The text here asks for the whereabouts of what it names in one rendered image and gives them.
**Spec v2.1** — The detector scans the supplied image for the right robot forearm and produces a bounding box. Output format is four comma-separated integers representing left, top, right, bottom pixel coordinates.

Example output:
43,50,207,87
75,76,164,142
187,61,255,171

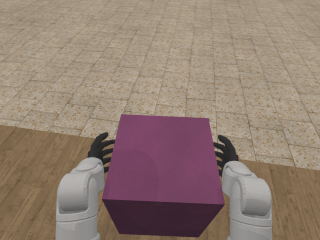
221,161,273,240

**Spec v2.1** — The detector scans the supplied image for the left robot hand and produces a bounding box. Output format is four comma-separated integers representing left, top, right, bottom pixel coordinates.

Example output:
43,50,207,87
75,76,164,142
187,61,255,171
87,132,115,173

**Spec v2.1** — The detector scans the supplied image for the right robot hand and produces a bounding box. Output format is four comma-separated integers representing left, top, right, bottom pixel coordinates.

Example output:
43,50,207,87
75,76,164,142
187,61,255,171
213,135,239,177

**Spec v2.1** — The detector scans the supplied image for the left robot forearm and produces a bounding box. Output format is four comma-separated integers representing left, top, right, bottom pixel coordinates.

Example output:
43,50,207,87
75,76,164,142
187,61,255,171
55,157,105,240

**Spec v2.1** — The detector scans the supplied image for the carton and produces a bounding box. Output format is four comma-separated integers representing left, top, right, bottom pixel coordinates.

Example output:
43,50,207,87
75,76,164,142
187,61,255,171
102,114,225,238

